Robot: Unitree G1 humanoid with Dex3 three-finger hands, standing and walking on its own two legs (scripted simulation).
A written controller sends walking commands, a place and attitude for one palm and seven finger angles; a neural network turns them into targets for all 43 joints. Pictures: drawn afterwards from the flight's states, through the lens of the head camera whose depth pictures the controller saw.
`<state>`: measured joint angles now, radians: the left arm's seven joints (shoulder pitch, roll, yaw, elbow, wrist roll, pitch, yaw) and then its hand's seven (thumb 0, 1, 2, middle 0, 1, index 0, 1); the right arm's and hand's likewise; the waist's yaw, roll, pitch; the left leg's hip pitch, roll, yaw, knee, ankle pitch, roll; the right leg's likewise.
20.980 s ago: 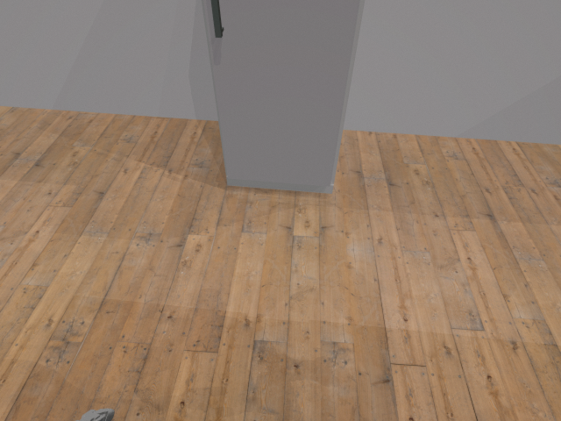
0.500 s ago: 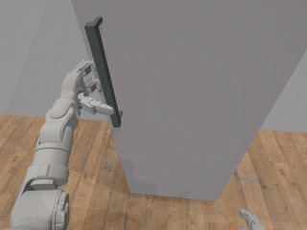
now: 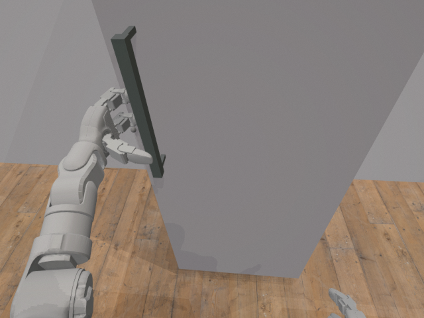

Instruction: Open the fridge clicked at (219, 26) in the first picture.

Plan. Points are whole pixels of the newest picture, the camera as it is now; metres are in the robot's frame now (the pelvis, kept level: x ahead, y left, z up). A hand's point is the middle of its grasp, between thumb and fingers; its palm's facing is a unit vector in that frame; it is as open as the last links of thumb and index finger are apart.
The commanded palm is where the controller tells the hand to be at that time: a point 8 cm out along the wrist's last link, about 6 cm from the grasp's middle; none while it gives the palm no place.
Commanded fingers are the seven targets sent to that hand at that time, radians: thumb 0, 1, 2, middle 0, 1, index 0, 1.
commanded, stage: slide the fingers in behind the handle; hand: left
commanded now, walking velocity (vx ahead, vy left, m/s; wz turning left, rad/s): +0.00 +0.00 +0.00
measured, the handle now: (146, 114) +0.44 +0.14 +0.19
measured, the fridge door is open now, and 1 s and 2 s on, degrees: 0 0 0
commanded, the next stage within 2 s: grip the handle and tug to test in 1.40 s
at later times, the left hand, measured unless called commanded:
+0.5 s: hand (139, 132) +0.39 +0.14 +0.19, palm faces -0.05 -1.00 +0.00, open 14.0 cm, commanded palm +0.37 +0.19 +0.19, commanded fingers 0.00 -0.50 0.30 -0.30 -1.20 -0.30 -1.20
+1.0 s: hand (152, 131) +0.39 +0.12 +0.19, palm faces -0.05 -1.00 +0.00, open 14.1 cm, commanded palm +0.36 +0.17 +0.19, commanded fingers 0.00 -0.50 0.30 -0.30 -1.20 -0.30 -1.20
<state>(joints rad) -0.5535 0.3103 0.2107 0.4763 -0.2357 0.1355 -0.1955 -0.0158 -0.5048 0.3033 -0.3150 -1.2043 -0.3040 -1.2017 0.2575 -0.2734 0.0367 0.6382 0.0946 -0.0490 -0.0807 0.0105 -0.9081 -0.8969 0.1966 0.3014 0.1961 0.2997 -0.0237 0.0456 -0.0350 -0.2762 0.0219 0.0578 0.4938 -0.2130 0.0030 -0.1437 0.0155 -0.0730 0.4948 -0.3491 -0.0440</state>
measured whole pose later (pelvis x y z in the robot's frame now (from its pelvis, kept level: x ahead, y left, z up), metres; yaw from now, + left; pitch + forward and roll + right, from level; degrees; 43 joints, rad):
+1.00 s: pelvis +0.00 +0.00 +0.00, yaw +0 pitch -1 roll +1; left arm -0.51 0.20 0.12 0.31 -0.21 0.23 -0.06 -0.02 -0.50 0.30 -0.30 -1.20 -0.29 -1.20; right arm 0.22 -0.25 0.04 0.63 0.08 0.00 -0.07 0.01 -0.91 -0.90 0.20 0.30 0.20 0.30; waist -0.02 0.04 -0.04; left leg -0.25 0.02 0.06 0.48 -0.21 0.01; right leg -0.12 0.01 -0.07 0.48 -0.35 -0.04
